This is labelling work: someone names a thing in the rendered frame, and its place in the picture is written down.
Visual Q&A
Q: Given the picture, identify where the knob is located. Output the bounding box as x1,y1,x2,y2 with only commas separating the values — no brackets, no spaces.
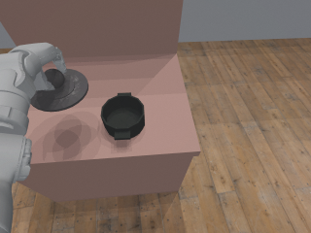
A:
44,68,65,88

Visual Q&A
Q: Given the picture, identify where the left robot upper arm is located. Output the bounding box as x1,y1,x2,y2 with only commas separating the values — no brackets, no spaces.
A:
0,133,32,233

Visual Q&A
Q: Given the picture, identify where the table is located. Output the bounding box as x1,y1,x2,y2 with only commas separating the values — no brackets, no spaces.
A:
0,0,201,202

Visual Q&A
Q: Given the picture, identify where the pot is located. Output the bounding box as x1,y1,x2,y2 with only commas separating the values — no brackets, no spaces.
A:
100,92,145,141

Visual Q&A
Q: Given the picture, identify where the robot left forearm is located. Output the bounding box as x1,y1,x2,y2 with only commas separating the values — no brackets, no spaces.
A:
0,48,42,136

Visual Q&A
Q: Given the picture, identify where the robot left hand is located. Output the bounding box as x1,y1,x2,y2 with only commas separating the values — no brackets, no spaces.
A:
13,42,67,91

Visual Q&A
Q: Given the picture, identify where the lid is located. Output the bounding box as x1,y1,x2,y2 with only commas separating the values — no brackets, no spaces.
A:
30,69,88,113

